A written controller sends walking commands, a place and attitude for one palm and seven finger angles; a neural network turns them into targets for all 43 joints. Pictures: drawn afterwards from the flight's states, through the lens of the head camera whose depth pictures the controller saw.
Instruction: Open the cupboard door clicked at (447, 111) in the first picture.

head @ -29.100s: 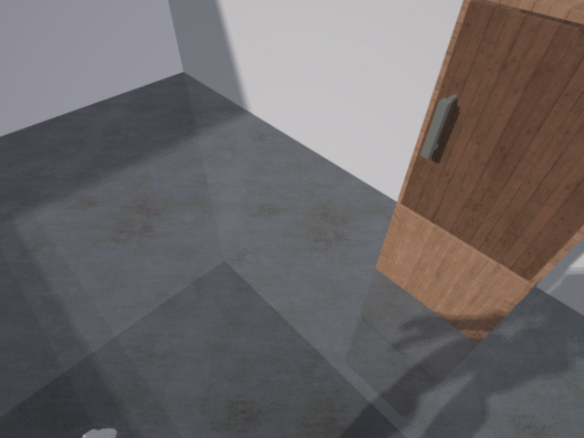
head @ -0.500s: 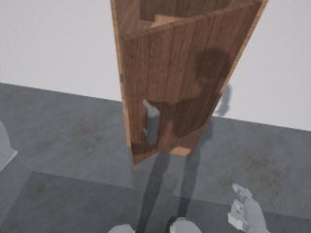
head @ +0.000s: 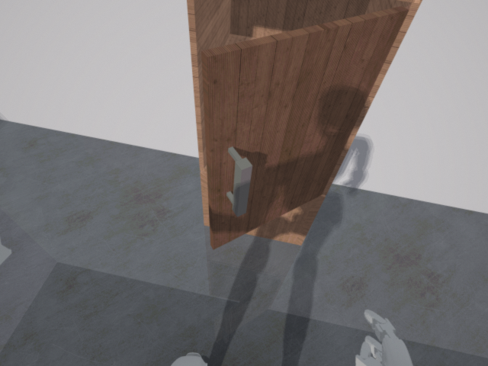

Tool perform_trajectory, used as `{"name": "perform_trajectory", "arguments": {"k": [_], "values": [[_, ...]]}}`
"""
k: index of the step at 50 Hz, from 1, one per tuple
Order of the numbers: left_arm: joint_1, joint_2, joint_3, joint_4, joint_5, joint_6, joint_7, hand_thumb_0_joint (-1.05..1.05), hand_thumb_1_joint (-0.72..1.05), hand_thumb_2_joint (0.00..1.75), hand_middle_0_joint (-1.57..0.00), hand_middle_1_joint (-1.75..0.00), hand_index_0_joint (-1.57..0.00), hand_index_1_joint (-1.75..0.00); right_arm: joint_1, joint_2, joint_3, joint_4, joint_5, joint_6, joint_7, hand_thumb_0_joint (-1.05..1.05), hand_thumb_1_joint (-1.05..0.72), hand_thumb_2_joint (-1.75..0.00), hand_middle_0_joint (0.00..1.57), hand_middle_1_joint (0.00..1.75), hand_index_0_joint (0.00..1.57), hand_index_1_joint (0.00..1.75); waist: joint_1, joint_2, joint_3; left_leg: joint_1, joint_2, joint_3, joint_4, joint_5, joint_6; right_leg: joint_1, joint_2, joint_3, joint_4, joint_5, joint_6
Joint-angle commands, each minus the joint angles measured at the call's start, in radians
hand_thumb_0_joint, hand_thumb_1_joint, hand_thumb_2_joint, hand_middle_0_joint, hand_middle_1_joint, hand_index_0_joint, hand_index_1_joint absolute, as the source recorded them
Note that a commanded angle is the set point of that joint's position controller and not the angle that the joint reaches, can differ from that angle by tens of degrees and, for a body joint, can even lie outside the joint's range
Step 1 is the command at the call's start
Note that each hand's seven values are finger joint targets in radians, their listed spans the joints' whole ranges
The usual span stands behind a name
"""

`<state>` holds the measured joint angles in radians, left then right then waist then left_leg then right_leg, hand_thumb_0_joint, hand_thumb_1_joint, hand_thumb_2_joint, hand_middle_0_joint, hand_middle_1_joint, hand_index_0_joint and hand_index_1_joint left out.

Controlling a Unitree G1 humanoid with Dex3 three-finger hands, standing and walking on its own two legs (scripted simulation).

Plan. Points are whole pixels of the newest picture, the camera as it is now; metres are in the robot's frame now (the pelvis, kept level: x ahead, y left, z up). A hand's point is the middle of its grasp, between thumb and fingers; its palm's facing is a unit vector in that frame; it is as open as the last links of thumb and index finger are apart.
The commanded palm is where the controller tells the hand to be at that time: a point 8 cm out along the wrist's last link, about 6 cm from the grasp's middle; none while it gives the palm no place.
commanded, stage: step back with the hand held close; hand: left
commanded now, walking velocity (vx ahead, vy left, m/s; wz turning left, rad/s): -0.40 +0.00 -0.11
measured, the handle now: (236, 182) +0.46 +0.04 -0.01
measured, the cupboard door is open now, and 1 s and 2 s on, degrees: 42 42 42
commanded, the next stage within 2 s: stop stepping back and stand still in 0.30 s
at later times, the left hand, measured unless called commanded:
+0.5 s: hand out of the picture +0.10 +0.21 +0.17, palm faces +0.20 -0.80 -0.56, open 7.4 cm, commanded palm +0.05 +0.26 +0.19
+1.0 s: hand out of the picture +0.01 +0.23 +0.18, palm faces +0.39 -0.80 -0.46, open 7.4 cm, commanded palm -0.04 +0.26 +0.19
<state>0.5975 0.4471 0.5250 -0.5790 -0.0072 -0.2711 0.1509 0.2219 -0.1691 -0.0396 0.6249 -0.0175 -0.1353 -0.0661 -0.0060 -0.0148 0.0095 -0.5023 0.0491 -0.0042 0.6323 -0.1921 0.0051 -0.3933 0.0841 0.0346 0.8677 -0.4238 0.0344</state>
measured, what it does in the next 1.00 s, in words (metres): walks backwards: right foot, then left foot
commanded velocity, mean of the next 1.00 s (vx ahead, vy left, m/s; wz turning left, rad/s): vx -0.02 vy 0.03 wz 0.02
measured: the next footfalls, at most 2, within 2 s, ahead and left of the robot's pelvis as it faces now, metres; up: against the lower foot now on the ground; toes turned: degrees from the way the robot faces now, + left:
right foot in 0.06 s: -0.08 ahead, -0.11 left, +0.00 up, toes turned -3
left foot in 0.30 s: -0.02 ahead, +0.08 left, +0.00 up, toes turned -5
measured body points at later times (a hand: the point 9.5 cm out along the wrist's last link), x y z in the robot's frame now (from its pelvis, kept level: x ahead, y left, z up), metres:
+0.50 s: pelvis -0.13 -0.02 +0.02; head -0.09 +0.00 +0.47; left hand +0.08 +0.25 +0.20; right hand +0.02 -0.28 -0.05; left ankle -0.06 +0.08 -0.72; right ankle -0.17 -0.12 -0.70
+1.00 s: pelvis -0.20 -0.02 +0.01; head -0.23 -0.01 +0.46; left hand -0.01 +0.27 +0.20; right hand -0.10 -0.28 -0.08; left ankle -0.19 +0.09 -0.72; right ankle -0.19 -0.12 -0.72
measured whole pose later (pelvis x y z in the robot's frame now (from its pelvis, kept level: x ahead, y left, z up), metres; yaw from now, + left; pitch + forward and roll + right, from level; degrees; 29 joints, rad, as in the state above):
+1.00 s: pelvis -0.20 -0.02 +0.01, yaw -5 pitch -2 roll +1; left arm 0.55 0.41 0.43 -0.41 0.00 -0.22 0.16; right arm 0.31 -0.21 0.01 0.66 -0.01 -0.15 -0.09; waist -0.04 -0.03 -0.05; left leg -0.24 0.01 0.05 0.55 -0.29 0.01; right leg -0.28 0.00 -0.04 0.57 -0.25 -0.02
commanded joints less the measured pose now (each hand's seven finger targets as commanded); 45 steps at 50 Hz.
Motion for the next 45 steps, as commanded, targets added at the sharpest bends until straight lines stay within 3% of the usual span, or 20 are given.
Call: {"name": "perform_trajectory", "arguments": {"k": [1, 2, 4, 6, 7, 9, 11, 13, 14, 17, 21, 26, 27, 28, 29, 30, 33, 37, 40, 45], "values": [[-0.129, 0.066, -0.025, -0.169, -0.013, -0.062, 0.004, 0.0, 0.9, 0.9, -0.2, -0.3, -0.2, -0.3, -0.089, -0.165, -0.036, -0.076, -0.011, -0.102, 0.009, 0.0, -0.9, -0.9, 0.2, 0.3, 0.2, 0.3, 0.002, 0.25, -0.15, 0.358, 0.228, -0.128, -0.187, 0.456, 0.101, 0.017, -0.048, -0.024, -0.354, 0.062, -0.011], [-0.168, 0.087, -0.026, -0.171, -0.008, -0.063, -0.001, 0.0, 0.9, 0.9, -0.2, -0.3, -0.2, -0.3, -0.096, -0.176, -0.035, -0.066, -0.014, -0.103, 0.009, 0.0, -0.9, -0.9, 0.2, 0.3, 0.2, 0.3, 0.004, 0.232, -0.162, 0.397, 0.218, -0.11, -0.156, 0.507, 0.083, 0.034, -0.055, -0.019, -0.442, 0.167, -0.011], [-0.215, 0.151, 0.007, -0.154, -0.005, -0.065, -0.003, 0.0, 0.9, 0.9, -0.2, -0.3, -0.2, -0.3, -0.119, -0.166, -0.031, -0.081, -0.007, -0.084, 0.001, 0.0, -0.9, -0.9, 0.2, 0.3, 0.2, 0.3, 0.005, 0.044, -0.201, 0.394, 0.13, 0.001, -0.052, 0.431, 0.017, 0.099, -0.138, 0.049, -0.509, 0.636, -0.031], [-0.178, 0.186, 0.031, -0.134, -0.003, -0.041, 0.004, 0.0, 0.9, 0.9, -0.2, -0.3, -0.2, -0.3, -0.161, -0.129, -0.024, -0.146, 0.029, -0.051, -0.003, 0.0, -0.9, -0.9, 0.2, 0.3, 0.2, 0.3, 0.012, -0.256, -0.259, 0.124, -0.053, 0.085, 0.149, -0.124, -0.03, 0.291, -0.317, 0.176, -0.457, 1.352, 0.009], [-0.105, 0.213, 0.079, -0.123, -0.012, -0.026, 0.003, 0.0, 0.9, 0.9, -0.2, -0.3, -0.2, -0.3, -0.18, -0.122, -0.016, -0.162, 0.034, -0.044, -0.004, 0.0, -0.9, -0.9, 0.2, 0.3, 0.2, 0.3, 0.035, -0.253, -0.252, 0.036, -0.07, 0.019, 0.224, -0.237, -0.019, 0.313, -0.35, 0.161, -0.443, 1.362, 0.02], [0.009, 0.212, 0.112, -0.124, -0.011, 0.004, -0.003, 0.0, 0.9, 0.9, -0.2, -0.3, -0.2, -0.3, -0.199, -0.088, 0.02, -0.173, 0.021, -0.016, -0.012, 0.0, -0.9, -0.9, 0.2, 0.3, 0.2, 0.3, 0.035, -0.166, -0.23, -0.034, -0.06, 0.032, 0.174, -0.27, -0.027, 0.371, -0.344, 0.137, -0.391, 1.365, -0.082], [0.027, 0.195, 0.097, -0.172, -0.023, 0.008, -0.002, 0.0, 0.9, 0.9, -0.2, -0.3, -0.2, -0.3, -0.193, -0.102, 0.037, -0.175, 0.015, 0.007, -0.026, 0.0, -0.9, -0.9, 0.2, 0.3, 0.2, 0.3, 0.015, -0.014, -0.219, -0.003, -0.062, 0.05, -0.053, -0.123, -0.038, 0.425, -0.288, 0.112, -0.355, 1.326, -0.109], [-0.001, 0.206, 0.093, -0.209, -0.033, -0.004, -0.002, 0.0, 0.9, 0.9, -0.2, -0.3, -0.2, -0.3, -0.158, -0.136, 0.019, -0.171, 0.017, 0.021, -0.036, 0.0, -0.9, -0.9, 0.2, 0.3, 0.2, 0.3, -0.001, 0.046, -0.234, 0.147, -0.017, 0.015, -0.232, 0.293, -0.016, 0.391, -0.191, 0.062, -0.325, 1.14, -0.045], [0.011, 0.21, 0.102, -0.2, -0.032, -0.008, -0.005, 0.0, 0.9, 0.9, -0.2, -0.3, -0.2, -0.3, -0.134, -0.16, -0.005, -0.176, 0.027, 0.025, -0.032, 0.0, -0.9, -0.9, 0.2, 0.3, 0.2, 0.3, 0.001, 0.07, -0.279, 0.269, 0.04, -0.026, -0.249, 0.59, 0.01, 0.338, -0.126, 0.027, -0.318, 0.926, -0.004], [0.109, 0.194, 0.094, -0.168, -0.052, -0.007, -0.019, 0.0, 0.9, 0.9, -0.2, -0.3, -0.2, -0.3, -0.14, -0.173, -0.036, -0.193, 0.011, 0.001, -0.012, 0.0, -0.9, -0.9, 0.2, 0.3, 0.2, 0.3, 0.016, 0.283, -0.283, 0.428, 0.23, -0.172, -0.281, 0.954, 0.098, 0.106, -0.042, -0.005, -0.178, 0.052, -0.018], [0.102, 0.151, 0.054, -0.196, -0.046, 0.01, -0.005, 0.0, 0.9, 0.9, -0.2, -0.3, -0.2, -0.3, -0.094, -0.166, -0.034, -0.156, 0.01, -0.04, 0.005, 0.0, -0.9, -0.9, 0.2, 0.3, 0.2, 0.3, 0.008, 0.192, -0.237, 0.455, 0.219, -0.125, -0.284, 0.76, 0.118, 0.046, -0.054, -0.021, -0.117, 0.021, -0.015], [0.045, 0.156, 0.039, -0.166, -0.042, 0.048, 0.025, 0.0, 0.9, 0.9, -0.2, -0.3, -0.2, -0.3, -0.119, -0.186, -0.008, -0.175, 0.017, -0.046, -0.018, 0.0, -0.9, -0.9, 0.2, 0.3, 0.2, 0.3, -0.006, 0.164, -0.114, 0.093, 0.106, -0.054, -0.371, -0.243, 0.065, 0.318, -0.075, -0.085, -0.437, 0.089, -0.015], [0.014, 0.17, 0.043, -0.153, -0.034, 0.042, 0.026, 0.0, 0.9, 0.9, -0.2, -0.3, -0.2, -0.3, -0.12, -0.18, -0.01, -0.176, 0.016, -0.04, -0.019, 0.0, -0.9, -0.9, 0.2, 0.3, 0.2, 0.3, -0.016, 0.084, -0.083, 0.09, 0.034, -0.008, -0.27, -0.3, 0.022, 0.269, -0.123, -0.02, -0.565, 0.031, -0.045], [-0.023, 0.193, 0.052, -0.141, -0.033, 0.036, 0.026, 0.0, 0.9, 0.9, -0.2, -0.3, -0.2, -0.3, -0.123, -0.172, -0.011, -0.176, 0.007, -0.033, -0.019, 0.0, -0.9, -0.9, 0.2, 0.3, 0.2, 0.3, -0.022, -0.037, -0.068, 0.155, -0.034, 0.012, -0.081, -0.241, -0.012, 0.115, -0.245, 0.174, -0.696, -0.135, -0.112], [-0.091, 0.209, 0.055, -0.148, -0.03, 0.031, 0.029, 0.0, 0.9, 0.9, -0.2, -0.3, -0.2, -0.3, -0.112, -0.17, -0.011, -0.158, 0.0, -0.032, -0.021, 0.0, -0.9, -0.9, 0.2, 0.3, 0.2, 0.3, -0.015, -0.125, -0.046, 0.215, -0.053, 0.009, 0.118, -0.175, -0.027, -0.068, -0.37, 0.322, -0.783, -0.275, -0.167], [-0.147, 0.201, 0.038, -0.152, -0.027, 0.036, 0.028, 0.0, 0.9, 0.9, -0.2, -0.3, -0.2, -0.3, -0.111, -0.168, -0.016, -0.136, 0.008, -0.03, -0.022, 0.0, -0.9, -0.9, 0.2, 0.3, 0.2, 0.3, -0.001, -0.176, -0.048, 0.168, -0.053, -0.013, 0.274, -0.19, -0.025, -0.095, -0.405, 0.385, -0.781, -0.312, -0.188], [-0.193, 0.141, -0.018, -0.06, -0.01, 0.031, 0.028, 0.0, 0.9, 0.9, -0.2, -0.3, -0.2, -0.3, -0.086, -0.152, 0.002, -0.114, 0.011, -0.032, -0.026, 0.0, -0.9, -0.9, 0.2, 0.3, 0.2, 0.3, -0.022, -0.079, -0.028, 0.125, -0.011, 0.004, 0.201, -0.156, -0.004, -0.001, -0.349, 0.199, -0.682, -0.152, -0.153], [-0.157, 0.14, -0.015, -0.023, 0.0, 0.02, 0.031, 0.0, 0.9, 0.9, -0.2, -0.3, -0.2, -0.3, -0.069, -0.148, 0.006, -0.108, 0.003, -0.049, -0.041, 0.0, -0.9, -0.9, 0.2, 0.3, 0.2, 0.3, -0.013, -0.041, -0.011, 0.226, -0.031, 0.068, -0.116, -0.198, 0.036, 0.026, -0.307, 0.175, -0.624, -0.215, -0.143], [-0.107, 0.137, -0.001, -0.057, -0.012, 0.002, 0.028, 0.0, 0.9, 0.9, -0.2, -0.3, -0.2, -0.3, -0.06, -0.175, -0.005, -0.142, 0.009, -0.058, -0.041, 0.0, -0.9, -0.9, 0.2, 0.3, 0.2, 0.3, -0.009, 0.087, -0.034, 0.233, 0.04, -0.047, -0.275, -0.196, 0.075, 0.123, -0.176, 0.095, -0.472, -0.018, -0.079], [-0.144, 0.138, 0.016, -0.058, -0.001, -0.011, 0.024, 0.0, 0.9, 0.9, -0.2, -0.3, -0.2, -0.3, -0.077, -0.172, 0.006, -0.135, 0.01, -0.064, -0.037, 0.0, -0.9, -0.9, 0.2, 0.3, 0.2, 0.3, -0.012, 0.136, 0.033, 0.06, 0.127, -0.17, -0.39, -0.44, 0.1, 0.161, -0.098, -0.022, -0.318, 0.034, -0.047]]}}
